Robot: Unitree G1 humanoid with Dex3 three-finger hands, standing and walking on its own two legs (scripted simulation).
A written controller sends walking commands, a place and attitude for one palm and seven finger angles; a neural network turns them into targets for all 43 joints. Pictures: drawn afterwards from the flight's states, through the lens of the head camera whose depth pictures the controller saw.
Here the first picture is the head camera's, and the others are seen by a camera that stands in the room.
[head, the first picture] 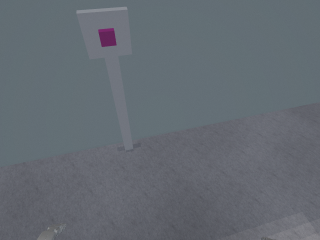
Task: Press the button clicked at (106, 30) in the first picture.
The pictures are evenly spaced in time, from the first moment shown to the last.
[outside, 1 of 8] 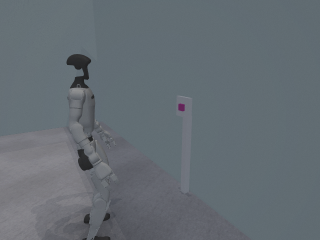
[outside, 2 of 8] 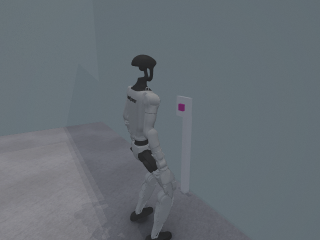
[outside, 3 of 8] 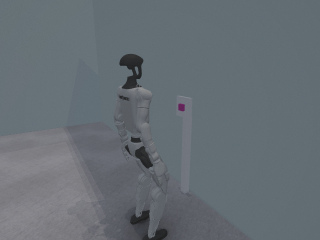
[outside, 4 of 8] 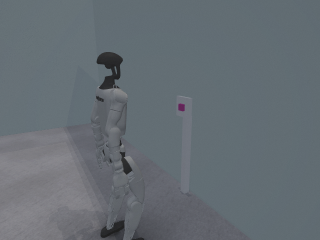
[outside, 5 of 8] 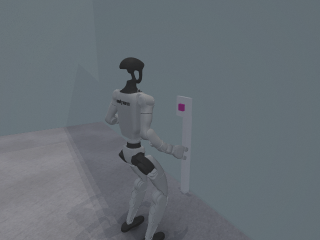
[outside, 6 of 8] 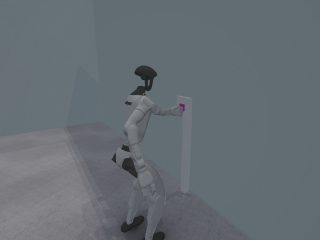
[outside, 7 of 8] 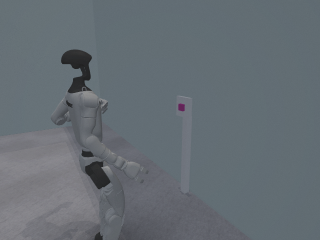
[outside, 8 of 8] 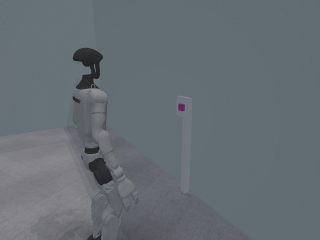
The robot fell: no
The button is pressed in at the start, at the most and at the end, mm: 0 12 0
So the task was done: yes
